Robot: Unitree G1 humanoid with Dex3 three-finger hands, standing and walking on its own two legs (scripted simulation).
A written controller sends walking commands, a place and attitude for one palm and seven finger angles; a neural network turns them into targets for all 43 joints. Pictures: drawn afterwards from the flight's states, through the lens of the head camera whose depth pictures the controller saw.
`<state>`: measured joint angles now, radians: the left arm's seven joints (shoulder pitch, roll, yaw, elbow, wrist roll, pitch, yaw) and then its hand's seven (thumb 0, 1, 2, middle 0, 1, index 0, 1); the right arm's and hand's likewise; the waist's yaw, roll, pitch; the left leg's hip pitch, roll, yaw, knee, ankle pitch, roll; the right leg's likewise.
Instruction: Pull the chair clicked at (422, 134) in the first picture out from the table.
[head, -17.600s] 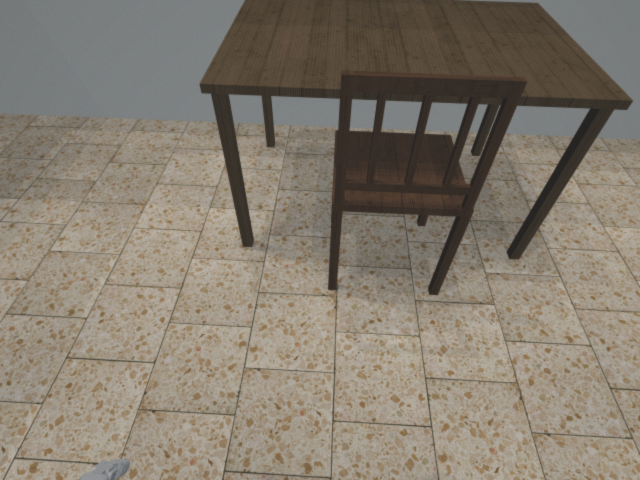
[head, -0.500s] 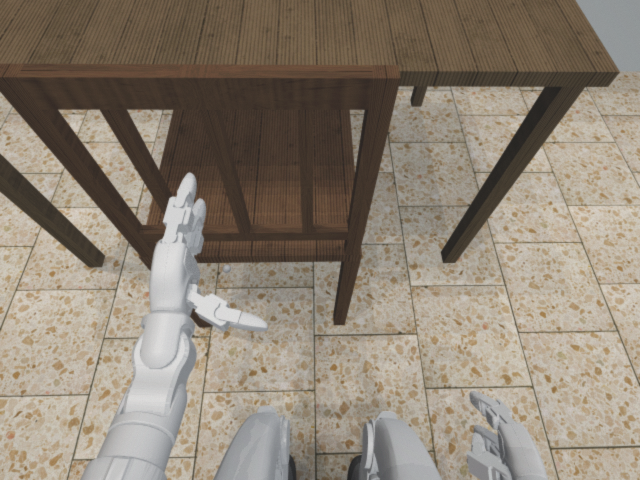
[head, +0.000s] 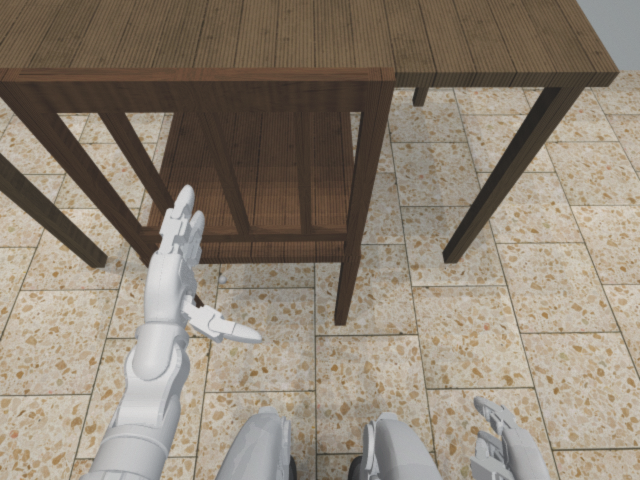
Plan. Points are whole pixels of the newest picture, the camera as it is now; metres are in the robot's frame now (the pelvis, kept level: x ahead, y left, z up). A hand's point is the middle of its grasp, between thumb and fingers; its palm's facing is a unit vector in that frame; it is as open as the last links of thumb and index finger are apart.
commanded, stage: aim the fingers beside a spindle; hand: left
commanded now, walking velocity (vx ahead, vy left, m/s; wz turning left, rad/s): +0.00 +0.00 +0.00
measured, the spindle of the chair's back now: (228, 181) +0.50 +0.15 +0.01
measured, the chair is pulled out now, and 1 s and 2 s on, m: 0.00 0.00 0.00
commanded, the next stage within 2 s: push the fingers through the gap in 1.80 s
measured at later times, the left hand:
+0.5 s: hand (223, 281) +0.34 +0.13 +0.02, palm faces -0.01 -1.00 -0.02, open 17.0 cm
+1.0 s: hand (234, 279) +0.35 +0.12 +0.01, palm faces -0.02 -1.00 -0.01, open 17.0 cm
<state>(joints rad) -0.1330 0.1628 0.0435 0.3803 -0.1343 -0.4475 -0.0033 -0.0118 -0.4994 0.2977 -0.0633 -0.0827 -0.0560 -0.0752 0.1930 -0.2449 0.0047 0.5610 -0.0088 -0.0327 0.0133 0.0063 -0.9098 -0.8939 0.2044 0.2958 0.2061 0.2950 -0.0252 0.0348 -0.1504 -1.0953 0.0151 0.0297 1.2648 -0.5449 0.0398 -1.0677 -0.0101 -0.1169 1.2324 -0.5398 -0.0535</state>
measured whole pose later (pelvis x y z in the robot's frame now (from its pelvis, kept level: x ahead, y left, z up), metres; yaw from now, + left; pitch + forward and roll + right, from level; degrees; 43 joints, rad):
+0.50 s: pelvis +0.00 +0.00 +0.00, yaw +0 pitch +22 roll -2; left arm -0.15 0.16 0.04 0.41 -0.15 -0.44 -0.05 -0.01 -0.50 0.30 -0.06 -0.08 -0.05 -0.07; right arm 0.20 -0.25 0.01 0.58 0.00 -0.05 0.01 0.01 -0.91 -0.89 0.20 0.30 0.21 0.30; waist -0.02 0.04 -0.16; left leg -1.10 0.01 0.02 1.26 -0.54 0.04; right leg -1.07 -0.01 -0.12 1.23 -0.54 -0.05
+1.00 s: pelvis +0.00 +0.01 +0.00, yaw +0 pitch +22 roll -2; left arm -0.15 0.13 0.01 0.39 -0.11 -0.45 0.01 -0.01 -0.50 0.30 -0.06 -0.08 -0.06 -0.08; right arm 0.19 -0.24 0.01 0.56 -0.02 -0.05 0.01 0.01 -0.91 -0.89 0.21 0.30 0.21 0.30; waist -0.04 0.03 -0.15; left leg -1.12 0.01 0.03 1.28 -0.55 0.05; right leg -1.09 -0.01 -0.11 1.23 -0.54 -0.04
